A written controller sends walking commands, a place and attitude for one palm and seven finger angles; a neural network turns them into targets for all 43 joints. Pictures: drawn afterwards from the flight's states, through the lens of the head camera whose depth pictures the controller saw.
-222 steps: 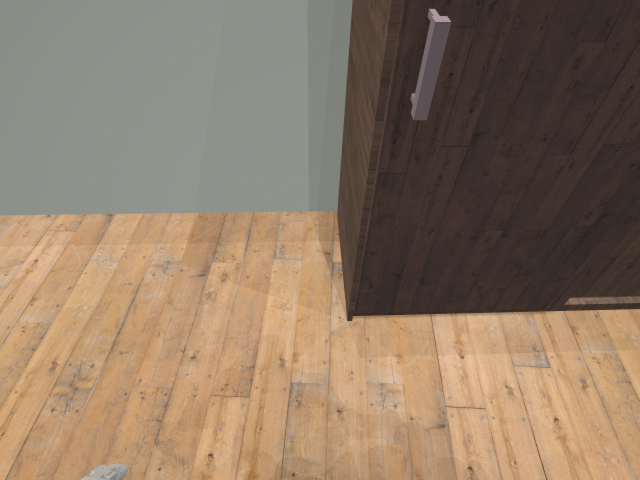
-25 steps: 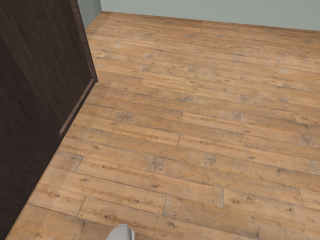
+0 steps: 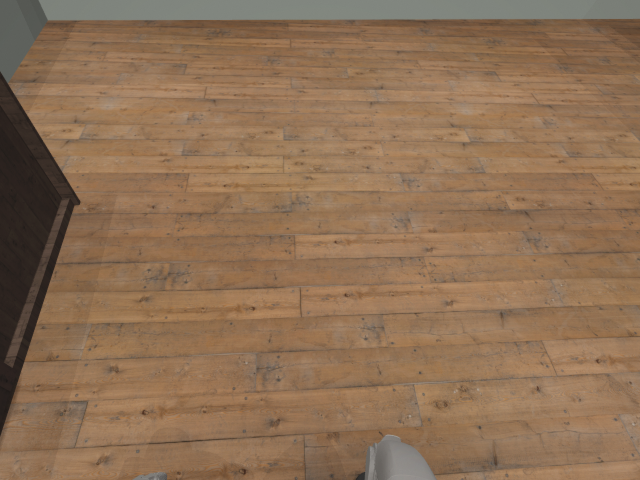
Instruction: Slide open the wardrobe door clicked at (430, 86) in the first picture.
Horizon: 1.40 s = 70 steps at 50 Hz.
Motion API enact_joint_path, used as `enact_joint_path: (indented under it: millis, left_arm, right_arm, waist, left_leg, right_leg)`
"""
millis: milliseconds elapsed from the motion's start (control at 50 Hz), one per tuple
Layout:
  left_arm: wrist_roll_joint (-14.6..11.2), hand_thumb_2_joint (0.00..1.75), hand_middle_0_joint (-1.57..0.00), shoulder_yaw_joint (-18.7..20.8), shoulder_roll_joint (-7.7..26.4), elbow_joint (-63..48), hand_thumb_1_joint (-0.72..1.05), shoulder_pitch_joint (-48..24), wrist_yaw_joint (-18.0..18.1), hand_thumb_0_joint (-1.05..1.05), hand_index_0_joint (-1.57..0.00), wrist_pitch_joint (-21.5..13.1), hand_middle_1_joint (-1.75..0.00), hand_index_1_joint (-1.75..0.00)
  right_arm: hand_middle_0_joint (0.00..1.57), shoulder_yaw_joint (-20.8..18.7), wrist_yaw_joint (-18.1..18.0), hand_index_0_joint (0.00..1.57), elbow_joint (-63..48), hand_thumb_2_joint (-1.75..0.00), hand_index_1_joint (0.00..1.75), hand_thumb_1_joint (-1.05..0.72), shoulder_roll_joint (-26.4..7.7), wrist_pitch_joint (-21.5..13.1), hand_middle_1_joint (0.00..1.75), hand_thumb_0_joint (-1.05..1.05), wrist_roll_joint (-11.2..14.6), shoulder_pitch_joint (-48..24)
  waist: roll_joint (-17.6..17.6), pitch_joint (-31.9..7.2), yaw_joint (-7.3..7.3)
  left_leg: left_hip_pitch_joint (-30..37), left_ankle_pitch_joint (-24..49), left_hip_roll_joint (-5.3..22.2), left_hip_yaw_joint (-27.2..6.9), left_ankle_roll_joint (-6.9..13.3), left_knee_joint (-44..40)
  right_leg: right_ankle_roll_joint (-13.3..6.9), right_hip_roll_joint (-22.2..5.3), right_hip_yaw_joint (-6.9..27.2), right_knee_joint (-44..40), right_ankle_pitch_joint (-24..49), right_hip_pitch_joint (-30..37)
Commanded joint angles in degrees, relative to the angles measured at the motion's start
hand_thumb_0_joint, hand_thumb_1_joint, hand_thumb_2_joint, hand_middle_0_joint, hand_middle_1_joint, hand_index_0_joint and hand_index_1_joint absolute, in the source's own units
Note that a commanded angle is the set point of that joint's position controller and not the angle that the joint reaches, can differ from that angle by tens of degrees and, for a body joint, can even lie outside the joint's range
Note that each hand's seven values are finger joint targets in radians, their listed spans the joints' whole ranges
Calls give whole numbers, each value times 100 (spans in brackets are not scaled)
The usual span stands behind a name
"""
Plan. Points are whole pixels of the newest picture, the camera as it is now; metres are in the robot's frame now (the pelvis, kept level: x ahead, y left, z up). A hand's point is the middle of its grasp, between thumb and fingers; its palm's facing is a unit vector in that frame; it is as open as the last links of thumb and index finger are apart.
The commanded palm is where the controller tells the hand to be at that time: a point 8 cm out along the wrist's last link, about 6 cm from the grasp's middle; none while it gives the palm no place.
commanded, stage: turn to face it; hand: left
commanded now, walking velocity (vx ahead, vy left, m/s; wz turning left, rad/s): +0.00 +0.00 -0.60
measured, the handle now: out of the picture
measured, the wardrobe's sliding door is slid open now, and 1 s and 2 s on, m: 0.00 0.00 0.00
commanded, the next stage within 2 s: none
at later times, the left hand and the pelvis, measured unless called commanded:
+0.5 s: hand (212, 450) +0.18 +0.16 -0.18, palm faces +0.16 -0.98 -0.14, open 7.3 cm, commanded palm none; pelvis +0.08 -0.02 -0.02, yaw +8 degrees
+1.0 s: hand out of the picture +0.09 +0.19 -0.16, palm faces +0.42 -0.86 -0.28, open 7.4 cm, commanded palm none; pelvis +0.08 -0.05 -0.01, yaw +24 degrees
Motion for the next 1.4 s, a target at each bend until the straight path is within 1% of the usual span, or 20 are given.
enact_joint_path:
  millis: [0,40,80,120,160,240,460,480,500,520,560,640,840,940,960,980,1000,1100,1280,1380]
  left_arm:
    - [-13,90,-20,-71,-47,-536,90,-514,-34,0,-20,-117,-30,-30]
    - [15,90,-20,-94,22,-488,90,-339,29,0,-20,-203,-30,-30]
    - [51,90,-20,-81,263,-131,90,748,134,0,-20,-353,-30,-30]
    - [-72,90,-20,11,1150,274,90,1711,263,0,-20,-508,-30,-30]
    - [-89,90,-20,-73,963,69,90,829,358,0,-20,-483,-30,-30]
    - [-50,90,-20,-214,513,-112,90,-216,424,0,-20,-396,-30,-30]
    - [-31,90,-20,13,640,-377,90,-31,422,0,-20,-182,-30,-30]
    - [-81,90,-20,4,555,-436,90,-7,399,0,-20,-135,-30,-30]
    - [-129,90,-20,-27,239,-625,90,110,344,0,-20,-92,-30,-30]
    - [-90,90,-20,-84,166,-903,90,-340,319,0,-20,-93,-30,-30]
    - [-29,90,-20,-28,249,-823,90,-378,313,0,-20,-74,-30,-30]
    - [-68,90,-20,2,429,-500,90,86,243,0,-20,-106,-30,-30]
    - [-122,90,-20,-67,509,-699,90,-96,306,0,-20,-62,-30,-30]
    - [-161,90,-20,-55,589,-654,90,635,346,0,-20,-144,-30,-30]
    - [-142,90,-20,-8,742,-615,90,922,371,0,-20,-186,-30,-30]
    - [-30,90,-20,90,1282,-662,90,1040,418,0,-20,-240,-30,-30]
    - [-31,90,-20,60,1552,-820,90,703,415,0,-20,-205,-30,-30]
    - [-30,90,-20,-102,852,-986,90,-99,413,0,-20,-303,-30,-30]
    - [12,90,-20,-11,1252,-639,90,781,380,0,-20,-243,-30,-30]
    - [-69,90,-20,55,1301,-569,90,687,333,0,-20,-158,-30,-30]
  right_arm:
    - [20,-216,-8,20,-259,-90,30,-90,-944,-15,30,0,-2,234]
    - [20,-215,4,20,-217,-90,30,-90,-953,29,30,0,-2,287]
    - [20,-161,34,20,-171,-90,30,-90,-879,39,30,0,58,260]
    - [20,-12,26,20,-298,-90,30,-90,-341,75,30,0,161,482]
    - [20,21,-25,20,-225,-90,30,-90,-263,222,30,0,159,411]
    - [20,18,30,20,-10,-90,30,-90,-183,429,30,0,100,401]
    - [20,-141,199,20,-594,-90,30,-90,-380,427,30,0,33,-41]
    - [20,-198,213,20,-580,-90,30,-90,-600,390,30,0,21,158]
    - [20,-315,192,20,-680,-90,30,-90,-1174,340,30,0,-23,297]
    - [20,-383,144,20,-733,-90,30,-90,-1544,337,30,0,-63,476]
    - [20,-363,41,20,-766,-90,30,-90,-1444,294,30,0,-12,-20]
    - [20,-252,11,20,-960,-90,30,-90,-1223,183,30,0,42,-584]
    - [20,-394,103,20,-978,-90,30,-90,-1535,356,30,0,20,-597]
    - [20,-466,161,20,-1202,-90,30,-90,-1563,442,30,0,42,-1088]
    - [20,-450,184,20,-1279,-90,30,-90,-1392,454,30,0,76,-1158]
    - [20,-401,225,20,-1403,-90,30,-90,-977,472,30,0,127,-1124]
    - [20,-392,218,20,-1529,-90,30,-90,-953,458,30,0,46,-1197]
    - [20,-386,346,20,-1129,-90,30,-90,-983,611,30,0,20,-999]
    - [20,-230,355,20,-1301,-90,30,-90,-884,572,30,0,88,-1781]
    - [20,-240,312,20,-1180,-90,30,-90,-1107,417,30,0,91,-1092]
  waist:
    - [1209,-34,-175]
    - [1101,-229,-114]
    - [642,-883,426]
    - [-955,-2186,582]
    - [-878,-1826,325]
    - [-396,-605,-125]
    - [-390,-557,-86]
    - [298,-630,-209]
    - [2021,-571,-251]
    - [2107,-481,-472]
    - [1617,-707,-254]
    - [936,-918,-13]
    - [1120,-827,-201]
    - [1180,-996,133]
    - [751,-1048,282]
    - [-856,-914,356]
    - [-1512,-651,304]
    - [-740,-120,-126]
    - [-972,-463,384]
    - [-661,-981,62]
  left_leg:
    - [238,3380,1486,-330,487,-361]
    - [143,3909,1497,-413,433,205]
    - [-325,3821,1146,-344,125,1614]
    - [-2235,-1929,-43,-965,-320,4098]
    - [-2128,-1724,63,-1900,-269,4387]
    - [-1770,-953,69,-1840,-324,3782]
    - [-1234,1,-158,-1259,-235,1210]
    - [-789,422,-1,-1628,-131,373]
    - [-534,1413,1197,-3582,450,-456]
    - [-737,2083,2000,-4629,1100,-962]
    - [-665,1302,1577,-4298,903,-870]
    - [-322,2567,808,-3076,727,-546]
    - [-352,1988,703,-3823,968,-519]
    - [-1244,1698,270,-4000,670,-115]
    - [-1878,1066,-17,-3828,392,245]
    - [-3141,-449,-805,-2922,-109,1560]
    - [-3405,-1435,-1046,-2360,-298,2914]
    - [-2918,-285,-527,-2133,-420,4557]
    - [-2275,-828,-487,-1571,-463,2429]
    - [-593,491,-551,-1387,-250,58]
  right_leg:
    - [-103,172,-245,-946,-196,231]
    - [-237,372,-349,-1470,-261,996]
    - [-316,421,-336,-2492,917,2734]
    - [-1391,-1970,1896,-2379,5540,4759]
    - [-1532,-1921,1715,-3004,3786,3684]
    - [-1053,-1431,380,-3508,2083,1886]
    - [-633,-1488,-432,-2646,113,1716]
    - [-396,-1251,-583,-1909,-372,1318]
    - [76,-450,-832,-639,-1699,276]
    - [163,-16,-367,649,-2609,-110]
    - [142,-49,415,1714,-1766,-485]
    - [266,-48,436,1374,-920,-68]
    - [280,240,455,-327,-1461,667]
    - [128,500,301,-2294,-692,2261]
    - [23,227,478,-3232,-381,3039]
    - [-471,-1267,2022,-4105,-1110,3634]
    - [-976,-2293,2697,-4220,-834,2856]
    - [-750,-1213,656,-3599,517,1987]
    - [-925,-1590,229,-3220,1660,2910]
    - [-368,-1450,-444,-1906,1804,2518]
